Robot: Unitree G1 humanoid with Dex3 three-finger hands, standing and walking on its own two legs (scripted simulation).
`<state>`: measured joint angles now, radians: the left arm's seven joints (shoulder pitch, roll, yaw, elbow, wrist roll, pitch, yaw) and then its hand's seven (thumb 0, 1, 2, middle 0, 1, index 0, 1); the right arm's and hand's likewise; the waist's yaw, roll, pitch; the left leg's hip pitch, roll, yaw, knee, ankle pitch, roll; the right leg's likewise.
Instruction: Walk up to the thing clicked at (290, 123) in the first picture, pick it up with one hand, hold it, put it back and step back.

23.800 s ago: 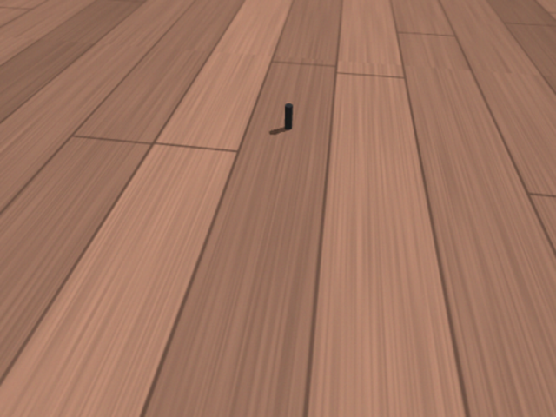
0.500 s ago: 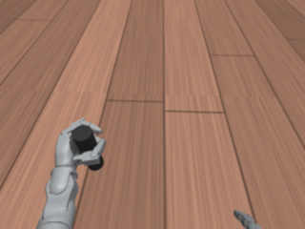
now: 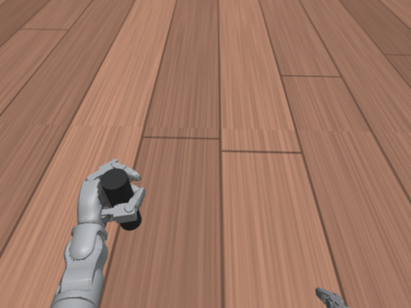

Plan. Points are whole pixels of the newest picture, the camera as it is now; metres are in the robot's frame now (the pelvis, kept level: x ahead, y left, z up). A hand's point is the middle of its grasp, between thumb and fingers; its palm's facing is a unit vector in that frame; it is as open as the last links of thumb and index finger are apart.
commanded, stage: hold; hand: left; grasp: from the side
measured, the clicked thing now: (123, 202) +0.33 +0.18 +0.03
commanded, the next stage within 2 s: crouch in 0.44 s
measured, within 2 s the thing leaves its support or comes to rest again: neither
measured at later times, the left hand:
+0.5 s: hand (128, 201) +0.31 +0.16 +0.05, palm faces +0.07 -1.00 -0.03, open 6.0 cm
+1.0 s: hand (136, 222) +0.32 +0.17 -0.06, palm faces +0.12 -0.99 +0.00, open 6.0 cm
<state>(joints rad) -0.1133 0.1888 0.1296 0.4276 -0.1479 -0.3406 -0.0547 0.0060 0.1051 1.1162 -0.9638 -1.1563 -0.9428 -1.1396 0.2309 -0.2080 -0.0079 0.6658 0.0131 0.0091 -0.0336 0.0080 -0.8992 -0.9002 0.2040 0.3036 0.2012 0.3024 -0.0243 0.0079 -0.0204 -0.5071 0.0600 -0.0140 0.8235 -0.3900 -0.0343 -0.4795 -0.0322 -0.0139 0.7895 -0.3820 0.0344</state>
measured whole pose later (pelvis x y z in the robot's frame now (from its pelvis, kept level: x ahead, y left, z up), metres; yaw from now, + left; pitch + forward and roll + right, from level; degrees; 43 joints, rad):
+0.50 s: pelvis -0.01 +0.00 +0.00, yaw +0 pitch +4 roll -1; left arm -0.10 0.19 0.12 0.42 -0.15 -0.36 -0.06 0.01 0.11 1.12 -0.96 -1.16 -0.94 -1.14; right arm 0.22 -0.21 -0.01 0.66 0.01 0.00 -0.02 0.01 -0.90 -0.90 0.20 0.30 0.20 0.30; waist -0.02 0.01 -0.02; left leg -0.52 0.06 -0.02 0.83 -0.38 -0.04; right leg -0.49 -0.03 -0.02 0.80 -0.37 0.03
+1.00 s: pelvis -0.02 +0.00 -0.06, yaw +0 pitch +16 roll -2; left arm -0.24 0.19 0.21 0.71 -0.14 -0.61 -0.08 0.00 0.10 1.13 -0.97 -1.15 -0.95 -1.14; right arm 0.19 -0.23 -0.04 0.67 -0.03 -0.05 0.02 0.01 -0.88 -0.90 0.20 0.30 0.20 0.30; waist -0.05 -0.02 -0.08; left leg -0.96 0.06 -0.05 1.15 -0.48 -0.04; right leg -0.93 -0.03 -0.02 1.13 -0.48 0.03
